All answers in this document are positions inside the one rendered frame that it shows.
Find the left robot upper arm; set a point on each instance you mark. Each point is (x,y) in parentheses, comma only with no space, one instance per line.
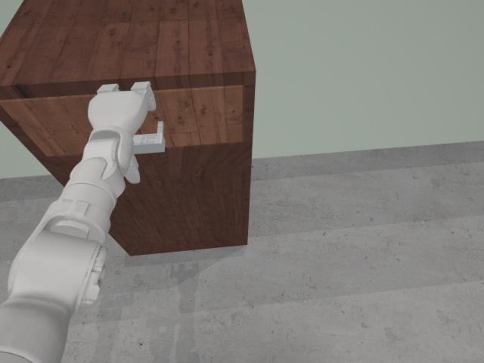
(59,274)

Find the handle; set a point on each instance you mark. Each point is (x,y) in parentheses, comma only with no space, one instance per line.
(150,143)

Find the robot left forearm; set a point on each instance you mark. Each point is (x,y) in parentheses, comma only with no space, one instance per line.
(89,197)

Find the drawer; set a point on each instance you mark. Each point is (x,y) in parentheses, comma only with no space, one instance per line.
(191,116)

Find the cabinet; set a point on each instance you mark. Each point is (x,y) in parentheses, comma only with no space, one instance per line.
(189,197)

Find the left robot hand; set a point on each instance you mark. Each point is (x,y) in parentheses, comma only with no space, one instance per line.
(123,109)

